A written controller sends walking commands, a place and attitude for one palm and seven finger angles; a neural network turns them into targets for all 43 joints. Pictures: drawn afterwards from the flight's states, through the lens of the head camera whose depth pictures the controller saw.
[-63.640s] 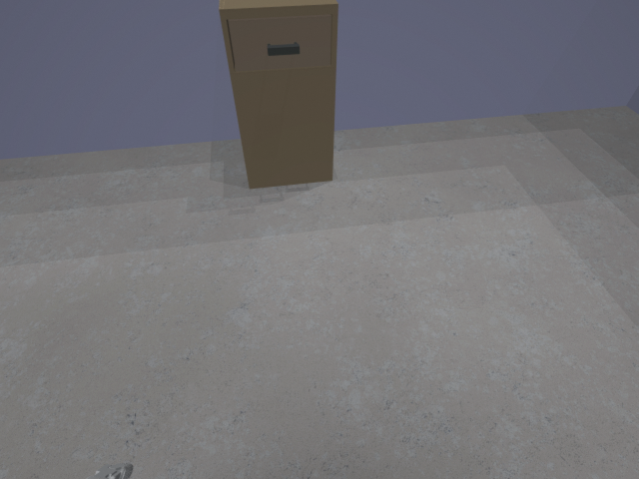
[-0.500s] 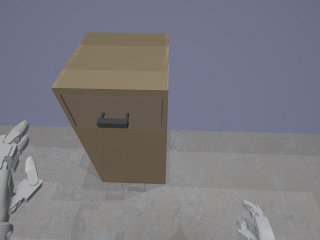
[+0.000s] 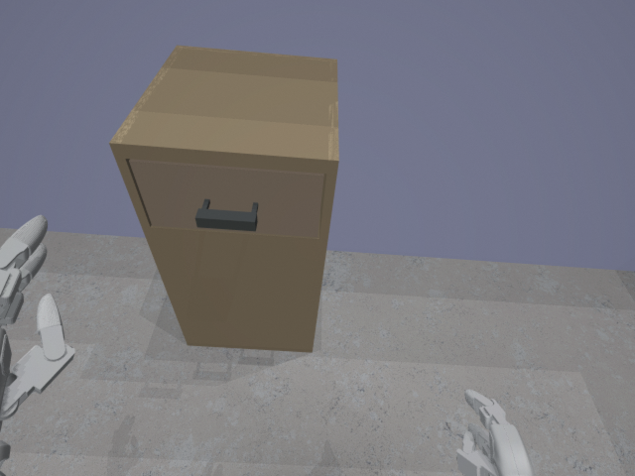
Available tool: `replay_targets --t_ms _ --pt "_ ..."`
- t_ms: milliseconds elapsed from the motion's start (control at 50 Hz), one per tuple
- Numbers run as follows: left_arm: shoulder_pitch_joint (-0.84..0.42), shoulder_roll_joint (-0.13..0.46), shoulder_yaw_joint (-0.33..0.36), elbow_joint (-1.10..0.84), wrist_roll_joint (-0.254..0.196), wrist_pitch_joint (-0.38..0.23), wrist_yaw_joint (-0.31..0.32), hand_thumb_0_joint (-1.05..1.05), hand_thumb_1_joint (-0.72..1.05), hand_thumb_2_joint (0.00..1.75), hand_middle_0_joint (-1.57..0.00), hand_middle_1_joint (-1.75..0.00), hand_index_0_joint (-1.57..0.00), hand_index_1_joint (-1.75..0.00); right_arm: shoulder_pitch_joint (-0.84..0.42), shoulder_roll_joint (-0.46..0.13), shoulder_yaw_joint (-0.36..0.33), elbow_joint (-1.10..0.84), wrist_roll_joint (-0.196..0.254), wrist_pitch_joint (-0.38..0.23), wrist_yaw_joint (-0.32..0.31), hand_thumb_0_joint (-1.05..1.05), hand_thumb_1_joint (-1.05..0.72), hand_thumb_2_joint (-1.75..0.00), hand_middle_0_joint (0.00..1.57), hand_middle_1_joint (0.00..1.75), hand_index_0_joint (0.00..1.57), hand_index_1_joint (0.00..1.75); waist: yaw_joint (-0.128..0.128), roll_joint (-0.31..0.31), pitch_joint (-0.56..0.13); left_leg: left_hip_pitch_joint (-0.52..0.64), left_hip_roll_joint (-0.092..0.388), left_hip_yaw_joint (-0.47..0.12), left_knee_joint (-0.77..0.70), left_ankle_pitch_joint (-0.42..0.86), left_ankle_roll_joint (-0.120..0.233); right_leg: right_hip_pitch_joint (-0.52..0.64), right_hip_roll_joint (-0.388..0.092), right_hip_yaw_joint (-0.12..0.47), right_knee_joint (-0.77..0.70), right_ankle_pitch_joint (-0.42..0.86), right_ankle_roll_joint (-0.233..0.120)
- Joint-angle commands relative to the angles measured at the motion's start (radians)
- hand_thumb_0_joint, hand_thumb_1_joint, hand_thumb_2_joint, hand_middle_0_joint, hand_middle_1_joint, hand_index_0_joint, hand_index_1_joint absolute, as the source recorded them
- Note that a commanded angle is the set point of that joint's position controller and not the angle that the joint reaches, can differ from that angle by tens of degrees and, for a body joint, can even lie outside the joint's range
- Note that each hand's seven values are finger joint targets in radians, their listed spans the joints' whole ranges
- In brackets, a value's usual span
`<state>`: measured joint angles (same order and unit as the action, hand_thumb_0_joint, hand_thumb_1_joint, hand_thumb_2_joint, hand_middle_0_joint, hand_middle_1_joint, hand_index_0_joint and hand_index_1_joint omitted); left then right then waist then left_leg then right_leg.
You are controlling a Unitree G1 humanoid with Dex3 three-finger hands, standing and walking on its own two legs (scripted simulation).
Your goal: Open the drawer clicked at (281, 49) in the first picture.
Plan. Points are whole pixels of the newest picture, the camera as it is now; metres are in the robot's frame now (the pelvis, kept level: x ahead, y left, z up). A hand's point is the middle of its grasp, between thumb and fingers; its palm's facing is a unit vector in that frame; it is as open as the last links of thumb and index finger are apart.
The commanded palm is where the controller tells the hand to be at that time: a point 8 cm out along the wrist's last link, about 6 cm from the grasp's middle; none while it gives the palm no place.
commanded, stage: step back with the hand held close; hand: left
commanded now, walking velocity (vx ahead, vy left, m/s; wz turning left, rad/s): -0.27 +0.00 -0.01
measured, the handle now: (229, 212) +0.61 +0.21 -0.08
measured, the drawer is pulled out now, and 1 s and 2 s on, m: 0.00 0.00 0.00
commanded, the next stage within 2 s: stop stepping back and stand still in 0.82 s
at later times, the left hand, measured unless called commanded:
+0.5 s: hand (12, 423) +0.13 +0.25 +0.16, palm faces +0.38 -0.81 -0.44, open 7.4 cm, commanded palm +0.06 +0.28 +0.18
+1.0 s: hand out of the picture +0.04 +0.18 +0.16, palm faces +0.24 -0.86 -0.46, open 7.4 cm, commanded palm -0.03 +0.23 +0.18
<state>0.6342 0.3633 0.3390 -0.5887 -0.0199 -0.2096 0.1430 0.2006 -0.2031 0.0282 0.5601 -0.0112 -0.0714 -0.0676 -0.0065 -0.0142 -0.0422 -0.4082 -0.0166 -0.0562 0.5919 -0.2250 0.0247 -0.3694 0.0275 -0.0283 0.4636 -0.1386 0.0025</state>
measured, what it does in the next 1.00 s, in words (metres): walks backwards: right foot, then left foot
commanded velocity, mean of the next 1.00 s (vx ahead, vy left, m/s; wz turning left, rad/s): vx -0.33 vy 0.01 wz -0.02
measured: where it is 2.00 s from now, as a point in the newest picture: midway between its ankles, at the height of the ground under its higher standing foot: outside the picture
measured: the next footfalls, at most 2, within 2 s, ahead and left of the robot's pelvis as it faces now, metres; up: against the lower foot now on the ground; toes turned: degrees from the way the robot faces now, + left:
right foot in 0.72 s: -0.19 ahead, -0.13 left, +0.00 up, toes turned -3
left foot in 0.94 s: -0.10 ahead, +0.04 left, +0.00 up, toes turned -1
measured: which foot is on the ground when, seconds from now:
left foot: down 0.00-0.74, up 0.76-0.92, down 0.94-1.00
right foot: down 0.00-0.42, up 0.44-0.70, down 0.72-1.00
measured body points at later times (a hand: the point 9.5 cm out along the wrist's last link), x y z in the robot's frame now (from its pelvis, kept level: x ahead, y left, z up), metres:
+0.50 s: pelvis -0.06 +0.00 +0.00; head -0.04 +0.03 +0.45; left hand +0.10 +0.29 +0.18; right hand +0.11 -0.24 -0.07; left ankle +0.01 +0.09 -0.73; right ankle -0.03 -0.12 -0.70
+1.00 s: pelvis -0.17 -0.05 +0.01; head -0.14 -0.02 +0.45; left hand +0.02 +0.22 +0.18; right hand +0.00 -0.31 -0.06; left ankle -0.14 +0.04 -0.73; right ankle -0.22 -0.12 -0.73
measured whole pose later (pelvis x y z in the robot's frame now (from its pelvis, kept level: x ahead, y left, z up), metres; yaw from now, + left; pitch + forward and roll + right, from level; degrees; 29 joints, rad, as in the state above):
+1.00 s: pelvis -0.17 -0.05 +0.01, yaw -2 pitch +5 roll +0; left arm 0.63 0.44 0.36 -0.61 -0.05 -0.19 0.11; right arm 0.17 -0.23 0.00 0.58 0.02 -0.02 -0.07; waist -0.02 -0.06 -0.04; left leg -0.36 -0.04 0.04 0.46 -0.18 0.05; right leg -0.25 0.08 -0.01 0.50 -0.33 0.01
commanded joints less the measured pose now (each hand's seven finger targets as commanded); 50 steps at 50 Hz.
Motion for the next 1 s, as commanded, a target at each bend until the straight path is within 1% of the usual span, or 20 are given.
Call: replay_targets --t_ms 0,140,180,240,280,320,340,380,420,460,500,600,680,720,760,800,880,920,940,980 --pt "-0.039 0.154 0.105 -0.222 0.003 -0.067 0.032 0.00 0.90 0.90 -0.20 -0.30 -0.20 -0.30 -0.081 -0.153 -0.069 -0.150 0.001 -0.055 -0.018 0.00 -0.90 -0.90 0.20 0.30 0.20 0.30 -0.014 0.129 -0.024 -0.184 0.082 -0.077 -0.259 -0.278 0.019 0.175 -0.014 0.051 -0.057 -0.233 0.001" --pt "0.002 0.157 0.148 -0.217 0.023 -0.073 0.036 0.00 0.90 0.90 -0.20 -0.30 -0.20 -0.30 -0.084 -0.158 -0.082 -0.150 -0.023 -0.097 -0.027 0.00 -0.90 -0.90 0.20 0.30 0.20 0.30 0.002 0.179 -0.062 -0.428 0.158 -0.141 -0.299 -0.279 0.068 0.424 0.052 0.052 0.191 0.019 0.006" --pt "-0.002 0.137 0.129 -0.220 0.015 -0.072 0.040 0.00 0.90 0.90 -0.20 -0.30 -0.20 -0.30 -0.056 -0.150 -0.086 -0.127 -0.030 -0.093 -0.025 0.00 -0.90 -0.90 0.20 0.30 0.20 0.30 -0.008 0.080 -0.092 -0.292 0.105 -0.093 -0.169 -0.138 0.033 0.301 -0.006 0.112 0.092 0.071 -0.020" --pt "-0.038 0.175 0.143 -0.223 -0.002 -0.085 0.043 0.00 0.90 0.90 -0.20 -0.30 -0.20 -0.30 -0.047 -0.140 -0.106 -0.106 -0.011 -0.077 -0.011 0.00 -0.90 -0.90 0.20 0.30 0.20 0.30 -0.019 -0.089 -0.103 -0.046 -0.026 0.018 0.119 -0.221 -0.036 -0.023 -0.205 0.330 -0.206 -0.228 -0.112" --pt "-0.053 0.170 0.129 -0.196 0.000 -0.080 0.053 0.00 0.90 0.90 -0.20 -0.30 -0.20 -0.30 -0.068 -0.113 -0.099 -0.090 -0.007 -0.050 -0.008 0.00 -0.90 -0.90 0.20 0.30 0.20 0.30 -0.023 -0.144 -0.112 0.039 -0.020 0.026 0.231 -0.180 -0.036 -0.101 -0.268 0.308 -0.241 -0.230 -0.140" --pt "-0.051 0.185 0.137 -0.182 -0.001 -0.078 0.046 0.00 0.90 0.90 -0.20 -0.30 -0.20 -0.30 -0.084 -0.102 -0.090 -0.092 0.005 -0.037 -0.009 0.00 -0.90 -0.90 0.20 0.30 0.20 0.30 -0.024 -0.127 -0.077 0.087 -0.008 0.046 0.087 -0.152 -0.026 -0.121 -0.212 0.212 -0.208 -0.180 -0.100" --pt "-0.050 0.189 0.140 -0.194 -0.007 -0.074 0.041 0.00 0.90 0.90 -0.20 -0.30 -0.20 -0.30 -0.095 -0.113 -0.087 -0.093 0.005 -0.033 -0.014 0.00 -0.90 -0.90 0.20 0.30 0.20 0.30 -0.029 -0.031 -0.048 0.091 0.007 0.029 -0.076 -0.103 -0.019 -0.116 -0.143 0.159 -0.160 -0.178 -0.060" --pt "-0.009 0.189 0.143 -0.216 -0.003 -0.089 0.038 0.00 0.90 0.90 -0.20 -0.30 -0.20 -0.30 -0.110 -0.136 -0.090 -0.117 0.003 -0.038 -0.026 0.00 -0.90 -0.90 0.20 0.30 0.20 0.30 -0.008 0.195 -0.053 -0.124 0.186 -0.177 -0.314 -0.023 0.046 0.095 0.040 0.020 0.113 -0.126 0.016" --pt "0.013 0.166 0.157 -0.252 0.010 -0.093 0.042 0.00 0.90 0.90 -0.20 -0.30 -0.20 -0.30 -0.089 -0.142 -0.101 -0.133 -0.036 -0.076 -0.031 0.00 -0.90 -0.90 0.20 0.30 0.20 0.30 -0.008 0.306 -0.088 -0.372 0.327 -0.346 -0.503 -0.316 0.128 0.279 0.133 0.038 0.505 -0.290 0.009" --pt "0.022 0.145 0.128 -0.285 -0.005 -0.074 0.057 0.00 0.90 0.90 -0.20 -0.30 -0.20 -0.30 -0.066 -0.121 -0.095 -0.095 -0.056 -0.112 -0.032 0.00 -0.90 -0.90 0.20 0.30 0.20 0.30 0.002 0.191 -0.117 -0.093 0.305 -0.254 -0.345 0.048 0.132 0.051 0.095 0.082 0.528 -0.378 0.000" --pt "0.056 0.110 0.073 -0.283 -0.021 -0.041 0.057 0.00 0.90 0.90 -0.20 -0.30 -0.20 -0.30 -0.053 -0.115 -0.088 -0.057 -0.039 -0.136 -0.013 0.00 -0.90 -0.90 0.20 0.30 0.20 0.30 0.008 0.206 -0.169 0.164 0.262 -0.177 -0.295 0.283 0.109 -0.059 0.081 0.048 0.463 -0.394 0.011" --pt "-0.034 0.162 0.085 -0.274 -0.043 -0.007 0.031 0.00 0.90 0.90 -0.20 -0.30 -0.20 -0.30 -0.102 -0.124 -0.066 -0.041 -0.025 -0.133 0.006 0.00 -0.90 -0.90 0.20 0.30 0.20 0.30 0.003 0.210 -0.159 0.218 0.252 -0.149 -0.348 0.258 0.085 0.064 0.052 0.027 0.167 -0.363 0.005" --pt "-0.029 0.234 0.160 -0.266 -0.059 -0.036 -0.001 0.00 0.90 0.90 -0.20 -0.30 -0.20 -0.30 -0.143 -0.134 -0.066 -0.073 -0.009 -0.086 0.024 0.00 -0.90 -0.90 0.20 0.30 0.20 0.30 0.021 0.086 -0.151 0.169 0.176 -0.045 -0.239 0.196 0.010 0.172 -0.022 0.056 -0.182 -0.059 -0.021" --pt "-0.036 0.274 0.199 -0.234 -0.056 -0.060 0.003 0.00 0.90 0.90 -0.20 -0.30 -0.20 -0.30 -0.143 -0.114 -0.062 -0.087 0.006 -0.055 0.033 0.00 -0.90 -0.90 0.20 0.30 0.20 0.30 0.013 -0.109 -0.139 0.160 0.030 0.098 0.005 -0.038 -0.056 0.011 -0.231 0.232 -0.274 0.069 -0.074" --pt "0.008 0.260 0.189 -0.189 -0.027 -0.054 0.013 0.00 0.90 0.90 -0.20 -0.30 -0.20 -0.30 -0.161 -0.117 -0.067 -0.111 0.035 -0.044 0.028 0.00 -0.90 -0.90 0.20 0.30 0.20 0.30 0.021 -0.240 -0.133 -0.118 -0.042 0.054 0.305 -0.261 -0.053 0.171 -0.311 0.236 -0.132 0.814 0.001" --pt "0.037 0.221 0.173 -0.161 -0.016 -0.023 0.003 0.00 0.90 0.90 -0.20 -0.30 -0.20 -0.30 -0.153 -0.075 -0.038 -0.121 0.027 -0.011 0.011 0.00 -0.90 -0.90 0.20 0.30 0.20 0.30 0.006 -0.171 -0.148 -0.141 -0.020 0.089 0.246 -0.226 -0.052 0.290 -0.266 0.119 -0.038 1.040 -0.011" --pt "-0.061 0.208 0.107 -0.216 -0.027 -0.031 -0.013 0.00 0.90 0.90 -0.20 -0.30 -0.20 -0.30 -0.128 -0.121 -0.038 -0.122 0.030 0.013 -0.020 0.00 -0.90 -0.90 0.20 0.30 0.20 0.30 -0.019 0.030 -0.078 0.084 0.016 0.078 -0.168 0.266 -0.029 0.234 -0.105 0.046 -0.009 0.759 0.031" --pt "0.013 0.208 0.117 -0.207 -0.041 -0.044 -0.011 0.00 0.90 0.90 -0.20 -0.30 -0.20 -0.30 -0.068 -0.162 -0.079 -0.137 0.049 -0.002 -0.008 0.00 -0.90 -0.90 0.20 0.30 0.20 0.30 0.002 0.096 -0.178 0.305 0.173 -0.022 -0.219 0.694 0.033 0.149 -0.021 0.049 0.055 0.179 0.074" --pt "0.062 0.220 0.123 -0.223 -0.039 -0.049 -0.009 0.00 0.90 0.90 -0.20 -0.30 -0.20 -0.30 -0.064 -0.166 -0.090 -0.151 0.045 -0.020 -0.002 0.00 -0.90 -0.90 0.20 0.30 0.20 0.30 0.012 0.126 -0.211 0.387 0.221 -0.065 -0.217 0.665 0.051 0.081 -0.001 0.052 0.071 -0.114 0.054" --pt "0.118 0.229 0.155 -0.265 -0.039 -0.037 0.003 0.00 0.90 0.90 -0.20 -0.30 -0.20 -0.30 -0.064 -0.144 -0.074 -0.162 0.004 -0.042 -0.002 0.00 -0.90 -0.90 0.20 0.30 0.20 0.30 0.006 0.275 -0.198 0.264 0.241 -0.159 -0.267 0.586 0.086 0.107 0.027 0.038 0.165 -0.326 0.003"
